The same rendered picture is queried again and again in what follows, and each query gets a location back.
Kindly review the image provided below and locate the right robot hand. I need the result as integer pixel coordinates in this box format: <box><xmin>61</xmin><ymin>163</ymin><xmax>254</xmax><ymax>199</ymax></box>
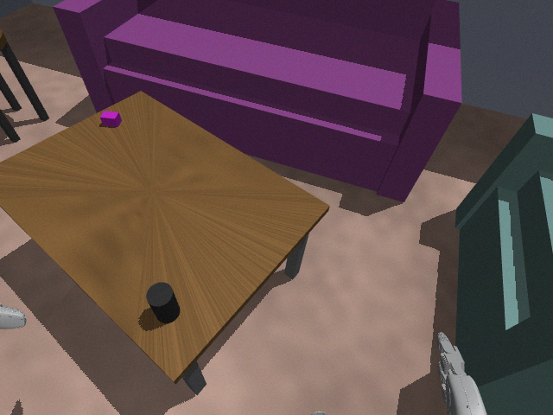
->
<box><xmin>436</xmin><ymin>332</ymin><xmax>487</xmax><ymax>415</ymax></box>

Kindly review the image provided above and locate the sofa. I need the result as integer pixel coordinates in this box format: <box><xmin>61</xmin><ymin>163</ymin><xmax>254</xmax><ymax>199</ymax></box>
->
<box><xmin>53</xmin><ymin>0</ymin><xmax>462</xmax><ymax>202</ymax></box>

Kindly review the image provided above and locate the left robot hand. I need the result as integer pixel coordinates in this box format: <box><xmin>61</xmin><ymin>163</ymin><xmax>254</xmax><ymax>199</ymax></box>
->
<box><xmin>0</xmin><ymin>303</ymin><xmax>26</xmax><ymax>329</ymax></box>

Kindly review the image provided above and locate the coffee table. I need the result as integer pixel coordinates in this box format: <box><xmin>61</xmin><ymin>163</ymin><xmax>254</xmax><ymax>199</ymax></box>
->
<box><xmin>0</xmin><ymin>91</ymin><xmax>330</xmax><ymax>395</ymax></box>

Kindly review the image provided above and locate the stool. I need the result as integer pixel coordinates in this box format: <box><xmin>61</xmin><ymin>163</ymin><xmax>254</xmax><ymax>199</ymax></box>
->
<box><xmin>0</xmin><ymin>29</ymin><xmax>49</xmax><ymax>143</ymax></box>

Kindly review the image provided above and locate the armchair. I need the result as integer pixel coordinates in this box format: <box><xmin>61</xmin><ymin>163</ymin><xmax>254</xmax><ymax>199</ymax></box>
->
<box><xmin>455</xmin><ymin>113</ymin><xmax>553</xmax><ymax>415</ymax></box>

